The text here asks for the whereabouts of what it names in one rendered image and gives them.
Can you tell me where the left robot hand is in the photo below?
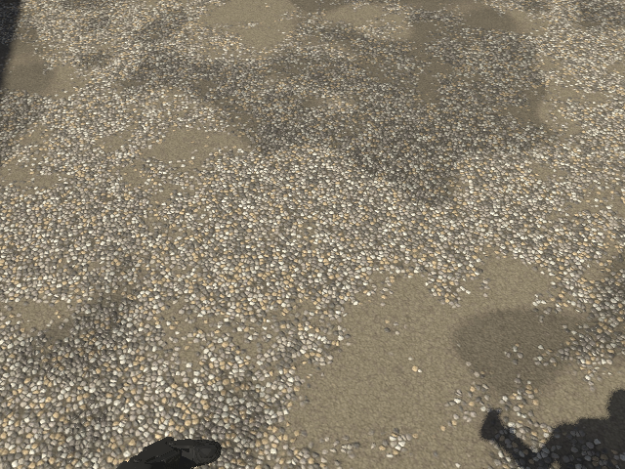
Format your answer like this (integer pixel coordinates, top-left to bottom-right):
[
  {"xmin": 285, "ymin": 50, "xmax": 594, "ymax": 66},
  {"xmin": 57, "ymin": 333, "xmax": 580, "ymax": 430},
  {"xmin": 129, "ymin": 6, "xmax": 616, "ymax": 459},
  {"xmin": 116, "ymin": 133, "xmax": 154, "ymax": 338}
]
[{"xmin": 116, "ymin": 437, "xmax": 222, "ymax": 469}]

